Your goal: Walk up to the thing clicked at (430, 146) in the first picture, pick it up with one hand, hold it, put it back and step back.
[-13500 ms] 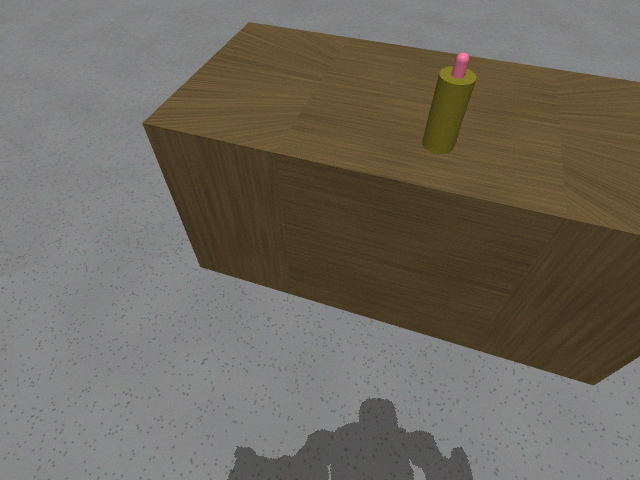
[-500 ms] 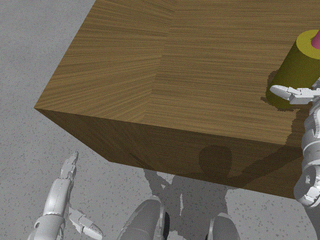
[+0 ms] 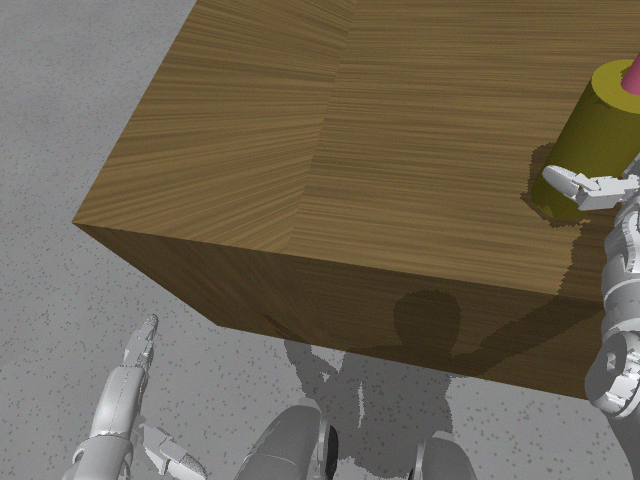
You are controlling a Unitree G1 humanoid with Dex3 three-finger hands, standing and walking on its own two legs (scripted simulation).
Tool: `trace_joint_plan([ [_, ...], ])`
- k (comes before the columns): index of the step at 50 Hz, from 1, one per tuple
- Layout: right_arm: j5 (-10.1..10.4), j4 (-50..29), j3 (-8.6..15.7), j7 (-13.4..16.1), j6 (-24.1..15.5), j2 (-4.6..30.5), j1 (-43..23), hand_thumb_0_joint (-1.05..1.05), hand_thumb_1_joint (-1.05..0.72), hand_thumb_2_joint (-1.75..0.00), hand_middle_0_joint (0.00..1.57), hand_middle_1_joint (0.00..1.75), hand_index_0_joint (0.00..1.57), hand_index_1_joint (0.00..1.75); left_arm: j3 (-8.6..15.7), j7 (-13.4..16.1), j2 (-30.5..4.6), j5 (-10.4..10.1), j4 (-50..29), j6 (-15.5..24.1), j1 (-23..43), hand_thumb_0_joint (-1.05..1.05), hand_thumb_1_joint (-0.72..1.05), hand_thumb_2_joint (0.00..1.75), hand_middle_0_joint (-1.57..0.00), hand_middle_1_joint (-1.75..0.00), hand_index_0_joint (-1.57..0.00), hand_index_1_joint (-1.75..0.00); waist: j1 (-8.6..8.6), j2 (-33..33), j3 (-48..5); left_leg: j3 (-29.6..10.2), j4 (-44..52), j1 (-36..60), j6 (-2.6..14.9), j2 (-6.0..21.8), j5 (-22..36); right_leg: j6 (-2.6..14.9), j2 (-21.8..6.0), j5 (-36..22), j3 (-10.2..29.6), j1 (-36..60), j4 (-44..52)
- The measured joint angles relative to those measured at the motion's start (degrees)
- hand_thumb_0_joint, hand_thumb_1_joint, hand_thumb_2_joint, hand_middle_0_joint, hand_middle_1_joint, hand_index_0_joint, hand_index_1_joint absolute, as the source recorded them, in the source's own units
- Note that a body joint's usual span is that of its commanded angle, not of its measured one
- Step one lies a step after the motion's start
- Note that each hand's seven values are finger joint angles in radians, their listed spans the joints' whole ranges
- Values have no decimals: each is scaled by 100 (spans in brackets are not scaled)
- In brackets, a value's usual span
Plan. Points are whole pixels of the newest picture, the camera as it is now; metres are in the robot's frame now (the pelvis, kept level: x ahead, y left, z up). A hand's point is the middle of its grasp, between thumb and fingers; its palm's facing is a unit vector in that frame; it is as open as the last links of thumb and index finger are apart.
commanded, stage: settle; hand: right
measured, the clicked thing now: (602, 135) +0.50 -0.22 +0.08
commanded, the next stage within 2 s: lift in 0.42 s
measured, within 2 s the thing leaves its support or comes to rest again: neither
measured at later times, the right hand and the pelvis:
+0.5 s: hand (609, 137) +0.51 -0.23 +0.07, palm faces +0.24 +0.97 -0.01, open 10.8 cm; pelvis +0.01 +0.00 +0.02, yaw +0 degrees
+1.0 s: hand (629, 133) +0.46 -0.22 +0.13, palm faces +0.24 +0.97 -0.02, open 10.9 cm; pelvis +0.01 -0.01 +0.04, yaw +0 degrees
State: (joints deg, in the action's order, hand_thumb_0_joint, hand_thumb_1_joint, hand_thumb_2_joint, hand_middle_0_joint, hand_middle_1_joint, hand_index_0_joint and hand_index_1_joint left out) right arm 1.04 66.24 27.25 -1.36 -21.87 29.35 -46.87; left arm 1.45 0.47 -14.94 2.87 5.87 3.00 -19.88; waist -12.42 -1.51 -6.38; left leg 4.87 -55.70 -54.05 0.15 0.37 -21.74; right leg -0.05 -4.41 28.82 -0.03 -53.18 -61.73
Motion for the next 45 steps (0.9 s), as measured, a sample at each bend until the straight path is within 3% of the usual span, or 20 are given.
trace_joint_plan([
  [6,44,-146,-119,-58,84,28,12,-1,49,-93,73,100,76,101,-32,-67,67,46,288,9,-13,-1,-56,8,-7,-5,-5,-6,79,71,6,-18,145,86,-20,9,28,4,17,-29,-22,84,141],
  [10,98,-207,-62,-73,189,-37,43,-1,49,-93,72,101,75,102,-1,-61,10,0,377,-101,65,-1,-57,9,-7,-5,-5,-6,97,158,3,-46,251,207,-48,26,44,30,41,-44,-53,214,257],
  [13,158,98,-92,-90,128,-43,-69,-1,50,-94,72,102,75,102,22,-33,-29,-52,395,-94,135,-1,-57,9,-7,-5,-5,-6,90,148,5,-50,352,361,-57,40,61,38,61,-74,-61,370,375],
  [22,23,-57,-74,-148,200,-119,41,-1,51,-96,71,104,74,105,-25,-91,96,-45,464,-34,139,-1,-57,9,-7,-5,-5,-6,100,43,-41,-69,477,499,-47,30,107,25,59,-131,-83,529,526],
  [26,122,-120,-148,-67,195,-145,57,-1,51,-96,70,106,73,107,25,-88,91,-60,482,-20,75,-1,-56,8,-7,-5,-5,-6,143,74,50,-82,533,569,-56,33,145,35,66,-162,-96,598,575],
  [29,77,-281,-101,-41,287,-199,138,-1,51,-98,69,107,72,108,7,-79,70,-62,493,-47,67,-1,-56,8,-7,-5,-5,-6,154,89,32,-107,592,611,-64,31,182,41,68,-194,-123,651,639],
  [38,153,-410,-302,73,358,-428,224,-1,56,-103,69,110,72,111,95,-19,50,-107,716,27,71,-1,-55,8,-6,-5,-5,-6,289,108,27,-122,842,962,-74,38,283,52,88,-294,-145,999,886],
  [45,262,-957,-504,125,542,-694,582,-1,56,-104,69,110,72,111,108,-5,157,-141,997,53,7,-1,-55,7,-6,-5,-5,-6,467,165,22,-128,1077,1291,-73,49,364,45,112,-395,-158,1335,1145],
])
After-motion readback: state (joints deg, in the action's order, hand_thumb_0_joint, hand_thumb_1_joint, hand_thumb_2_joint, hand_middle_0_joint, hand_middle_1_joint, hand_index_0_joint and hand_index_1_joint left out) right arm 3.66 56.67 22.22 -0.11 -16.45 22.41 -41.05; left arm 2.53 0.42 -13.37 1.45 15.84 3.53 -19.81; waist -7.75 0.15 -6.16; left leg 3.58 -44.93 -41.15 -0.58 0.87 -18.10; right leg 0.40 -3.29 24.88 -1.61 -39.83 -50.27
